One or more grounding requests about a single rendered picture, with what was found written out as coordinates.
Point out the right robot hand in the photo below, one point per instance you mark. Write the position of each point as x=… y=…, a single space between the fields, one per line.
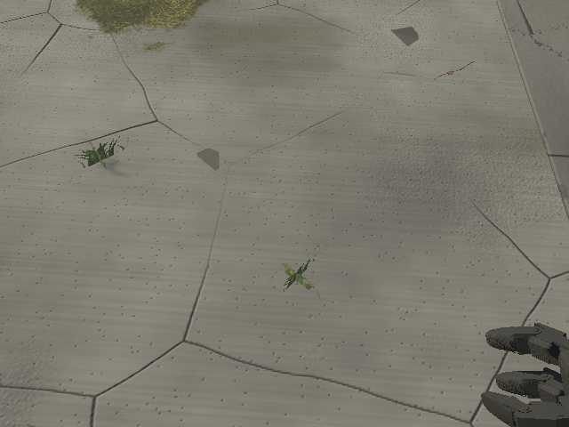
x=544 y=343

